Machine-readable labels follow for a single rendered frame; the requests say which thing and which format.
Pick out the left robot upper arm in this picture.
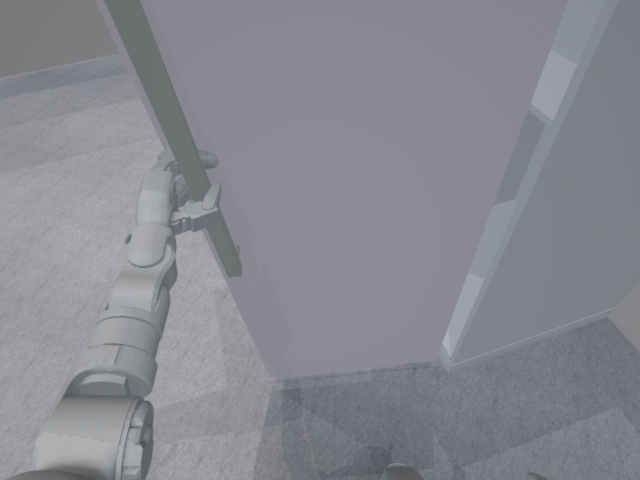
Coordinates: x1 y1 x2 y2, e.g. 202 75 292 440
6 395 154 480

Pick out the left robot hand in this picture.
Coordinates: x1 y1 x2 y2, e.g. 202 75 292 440
135 145 221 235

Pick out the left robot forearm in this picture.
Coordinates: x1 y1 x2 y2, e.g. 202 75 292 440
30 223 178 471

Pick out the fridge door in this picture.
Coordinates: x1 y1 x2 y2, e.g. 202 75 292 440
95 0 568 378

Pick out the handle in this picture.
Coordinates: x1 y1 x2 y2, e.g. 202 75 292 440
104 0 242 278

